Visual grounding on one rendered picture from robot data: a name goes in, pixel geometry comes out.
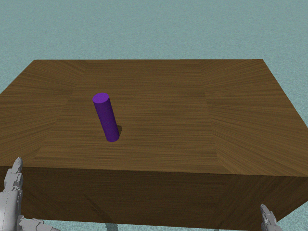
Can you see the left robot hand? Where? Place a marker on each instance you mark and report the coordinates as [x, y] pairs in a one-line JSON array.
[[10, 204]]

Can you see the right robot hand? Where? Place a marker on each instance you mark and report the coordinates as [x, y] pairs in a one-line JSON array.
[[269, 220]]

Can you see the can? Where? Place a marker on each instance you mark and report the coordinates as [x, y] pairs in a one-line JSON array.
[[105, 113]]

